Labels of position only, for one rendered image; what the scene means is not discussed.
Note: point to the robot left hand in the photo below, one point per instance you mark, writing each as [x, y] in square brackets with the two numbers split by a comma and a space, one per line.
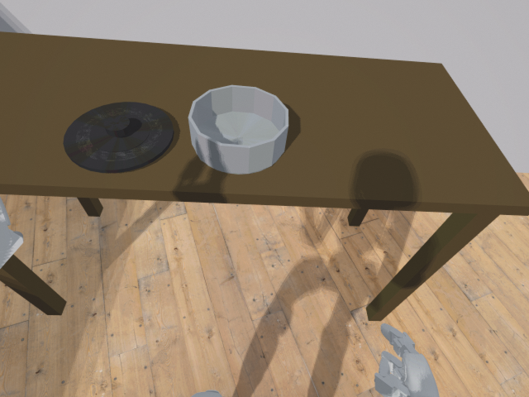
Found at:
[9, 241]

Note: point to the knob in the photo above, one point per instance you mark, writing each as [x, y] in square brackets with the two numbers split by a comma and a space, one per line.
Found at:
[117, 126]

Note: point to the lid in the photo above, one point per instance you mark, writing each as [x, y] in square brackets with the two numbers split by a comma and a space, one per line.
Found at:
[88, 145]

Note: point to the table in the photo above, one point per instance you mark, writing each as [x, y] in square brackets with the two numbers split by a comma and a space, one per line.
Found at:
[362, 134]

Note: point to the robot right hand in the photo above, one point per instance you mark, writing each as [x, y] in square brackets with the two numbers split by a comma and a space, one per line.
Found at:
[411, 377]

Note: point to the pot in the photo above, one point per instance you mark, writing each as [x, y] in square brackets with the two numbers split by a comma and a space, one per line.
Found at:
[238, 129]

